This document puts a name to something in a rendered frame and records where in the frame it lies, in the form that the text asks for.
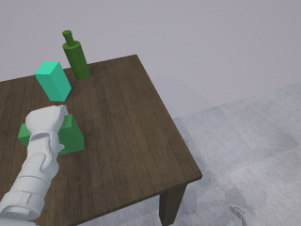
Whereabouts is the left robot forearm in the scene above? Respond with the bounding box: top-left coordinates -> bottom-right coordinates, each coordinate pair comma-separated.
0,130 -> 59,221

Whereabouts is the robot right hand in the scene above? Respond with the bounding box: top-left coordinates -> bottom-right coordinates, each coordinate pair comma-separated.
227,204 -> 261,226

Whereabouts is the robot left hand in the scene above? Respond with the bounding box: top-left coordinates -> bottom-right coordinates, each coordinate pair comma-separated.
25,105 -> 69,152

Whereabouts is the table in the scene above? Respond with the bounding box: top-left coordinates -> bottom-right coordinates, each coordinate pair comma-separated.
0,54 -> 203,226

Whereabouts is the sponge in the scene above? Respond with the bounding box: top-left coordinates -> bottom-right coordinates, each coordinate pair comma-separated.
18,114 -> 85,155

